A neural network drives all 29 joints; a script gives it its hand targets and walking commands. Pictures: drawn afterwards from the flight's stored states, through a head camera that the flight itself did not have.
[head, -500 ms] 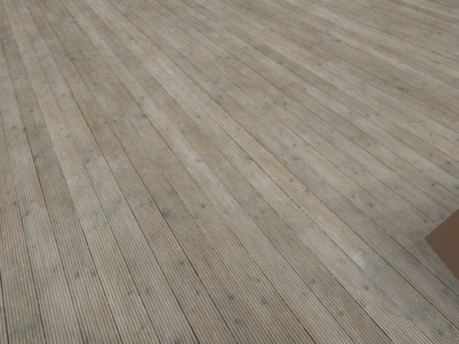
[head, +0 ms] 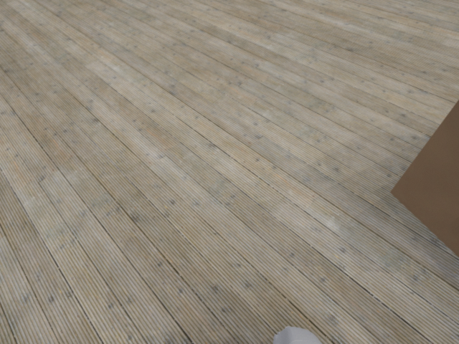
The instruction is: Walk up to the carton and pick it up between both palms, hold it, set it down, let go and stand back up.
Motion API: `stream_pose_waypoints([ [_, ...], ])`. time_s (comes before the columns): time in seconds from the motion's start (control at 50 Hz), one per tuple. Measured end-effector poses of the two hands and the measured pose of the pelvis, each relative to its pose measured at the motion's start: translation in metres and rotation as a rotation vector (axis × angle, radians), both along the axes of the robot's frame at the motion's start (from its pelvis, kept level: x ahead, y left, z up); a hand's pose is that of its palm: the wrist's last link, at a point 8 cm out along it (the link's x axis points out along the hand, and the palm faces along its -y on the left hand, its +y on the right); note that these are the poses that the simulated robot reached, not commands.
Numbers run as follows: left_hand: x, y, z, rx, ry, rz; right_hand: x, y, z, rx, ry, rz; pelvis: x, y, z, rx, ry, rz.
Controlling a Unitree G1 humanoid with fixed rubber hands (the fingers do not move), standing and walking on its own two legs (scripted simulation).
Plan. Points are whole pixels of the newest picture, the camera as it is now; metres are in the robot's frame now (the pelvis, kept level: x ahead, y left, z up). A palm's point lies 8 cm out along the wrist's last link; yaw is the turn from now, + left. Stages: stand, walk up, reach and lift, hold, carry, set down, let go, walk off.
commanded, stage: walk up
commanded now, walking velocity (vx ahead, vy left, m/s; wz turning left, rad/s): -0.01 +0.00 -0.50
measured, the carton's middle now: out of the picture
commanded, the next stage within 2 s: none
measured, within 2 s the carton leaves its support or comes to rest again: neither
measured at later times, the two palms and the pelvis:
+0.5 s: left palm out of the picture +0.04 +0.18 -0.11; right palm out of the picture +0.12 -0.30 -0.11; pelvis +0.01 -0.06 +0.02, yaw -10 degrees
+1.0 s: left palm (129, 323) +0.17 +0.23 -0.13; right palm out of the picture -0.01 -0.24 -0.08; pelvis +0.01 +0.02 +0.02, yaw -27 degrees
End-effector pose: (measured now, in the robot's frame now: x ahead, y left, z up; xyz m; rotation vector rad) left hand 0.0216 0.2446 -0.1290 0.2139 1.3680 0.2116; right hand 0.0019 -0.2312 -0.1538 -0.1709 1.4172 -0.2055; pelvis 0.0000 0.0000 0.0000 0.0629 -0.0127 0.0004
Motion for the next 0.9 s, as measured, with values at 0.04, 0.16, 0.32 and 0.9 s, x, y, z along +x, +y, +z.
stream_pose_waypoints([
  [0.04, 0.021, -0.002, 0.004, 0.037, -0.066, -0.018, -0.002, -0.016, -0.011, 0.008, 0.009, -0.016, 0.004, -0.01, -0.007, 0.005, 0.009, -0.023],
  [0.16, 0.036, -0.027, 0.014, 0.066, -0.112, -0.047, 0.032, -0.045, -0.016, 0.05, -0.063, -0.022, 0.006, -0.034, -0.006, -0.011, -0.001, -0.032],
  [0.32, 0.021, -0.067, 0.019, -0.012, -0.039, -0.071, 0.1, -0.064, 0.03, 0.039, -0.25, -0.001, 0.01, -0.058, 0.017, 0.005, 0.03, -0.1],
  [0.9, 0.095, -0.009, -0.012, -0.085, -0.039, -0.329, 0.03, -0.027, 0.063, -0.145, -0.309, -0.282, 0.006, 0.009, 0.012, -0.05, 0.06, -0.39],
])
